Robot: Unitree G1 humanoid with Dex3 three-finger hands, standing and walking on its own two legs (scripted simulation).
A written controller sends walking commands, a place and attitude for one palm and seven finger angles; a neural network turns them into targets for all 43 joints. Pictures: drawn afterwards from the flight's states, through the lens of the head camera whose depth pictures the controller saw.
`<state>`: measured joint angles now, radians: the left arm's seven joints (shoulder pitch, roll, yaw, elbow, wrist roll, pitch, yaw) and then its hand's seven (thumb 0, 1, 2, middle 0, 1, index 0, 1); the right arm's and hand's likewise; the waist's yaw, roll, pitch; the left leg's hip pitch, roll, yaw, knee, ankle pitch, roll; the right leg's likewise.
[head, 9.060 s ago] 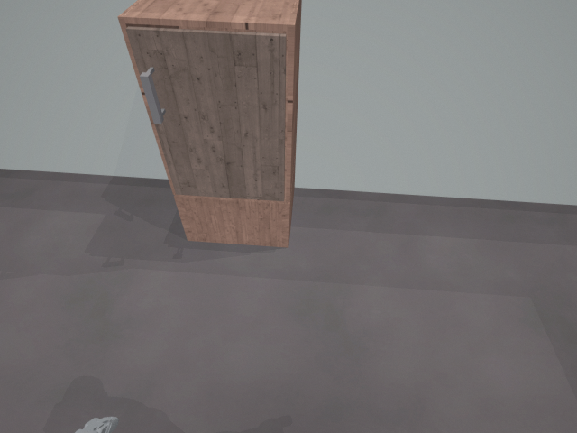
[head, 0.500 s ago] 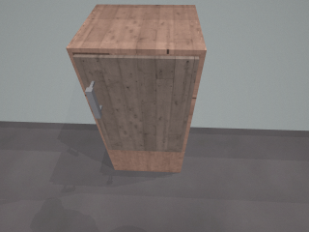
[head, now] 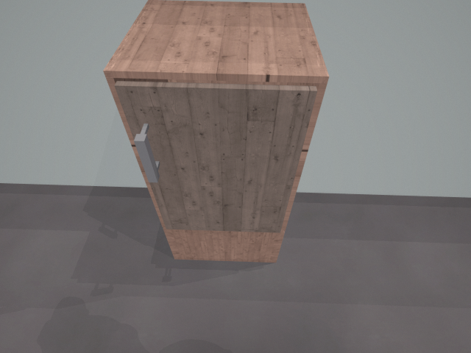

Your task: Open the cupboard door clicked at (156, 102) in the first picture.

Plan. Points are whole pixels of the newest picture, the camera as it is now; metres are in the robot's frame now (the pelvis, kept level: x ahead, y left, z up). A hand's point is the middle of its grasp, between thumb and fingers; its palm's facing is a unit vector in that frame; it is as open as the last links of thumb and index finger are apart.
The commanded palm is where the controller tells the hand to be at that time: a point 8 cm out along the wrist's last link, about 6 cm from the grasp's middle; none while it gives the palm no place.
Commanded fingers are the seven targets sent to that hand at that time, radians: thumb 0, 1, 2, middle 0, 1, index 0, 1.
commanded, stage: come to a stop and stand still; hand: left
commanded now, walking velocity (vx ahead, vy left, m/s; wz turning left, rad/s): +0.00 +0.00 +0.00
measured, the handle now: (149, 153) +0.54 +0.25 -0.03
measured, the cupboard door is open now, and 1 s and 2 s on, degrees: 0 0 0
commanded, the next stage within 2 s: look again from close up in 0.74 s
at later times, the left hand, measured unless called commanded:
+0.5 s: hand out of the picture +0.00 +0.16 -0.17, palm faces +0.04 -0.98 -0.21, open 7.3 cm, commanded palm none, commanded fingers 0.00 0.90 0.90 -0.20 -0.30 -0.20 -0.30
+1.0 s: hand out of the picture -0.02 +0.14 -0.17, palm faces +0.02 -0.98 -0.18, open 7.3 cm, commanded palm none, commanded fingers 0.00 0.90 0.90 -0.20 -0.30 -0.20 -0.30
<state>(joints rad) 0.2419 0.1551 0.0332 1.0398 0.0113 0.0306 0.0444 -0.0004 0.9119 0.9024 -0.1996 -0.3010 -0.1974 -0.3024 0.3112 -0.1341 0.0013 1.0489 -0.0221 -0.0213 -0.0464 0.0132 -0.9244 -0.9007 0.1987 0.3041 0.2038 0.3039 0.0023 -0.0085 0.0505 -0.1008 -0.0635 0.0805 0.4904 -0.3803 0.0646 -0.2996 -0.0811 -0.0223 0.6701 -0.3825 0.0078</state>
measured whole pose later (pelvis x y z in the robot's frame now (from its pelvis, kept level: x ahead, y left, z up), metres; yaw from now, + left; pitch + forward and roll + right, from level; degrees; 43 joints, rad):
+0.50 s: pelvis -0.02 -0.01 +0.01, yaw +0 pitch -2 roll +0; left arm 0.27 0.16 -0.01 1.07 0.01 0.00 0.04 0.00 0.93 0.90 -0.20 -0.30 -0.20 -0.30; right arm 0.28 -0.17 0.00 1.04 -0.02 -0.01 -0.04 0.01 -0.92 -0.90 0.20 0.30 0.20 0.30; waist 0.00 0.02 0.01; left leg -0.11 -0.02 0.05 0.49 -0.35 0.04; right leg -0.23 -0.02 -0.05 0.52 -0.25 -0.01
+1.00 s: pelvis -0.01 -0.02 +0.01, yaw +0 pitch -1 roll +0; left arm 0.30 0.13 -0.01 1.12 0.01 -0.01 0.04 0.01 0.92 0.90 -0.20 -0.30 -0.20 -0.30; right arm 0.34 -0.13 0.02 1.14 -0.01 -0.02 -0.04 0.01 -0.91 -0.90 0.20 0.30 0.20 0.30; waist -0.01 0.00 0.04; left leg -0.10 -0.02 0.05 0.44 -0.33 0.03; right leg -0.23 -0.01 -0.05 0.49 -0.24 -0.02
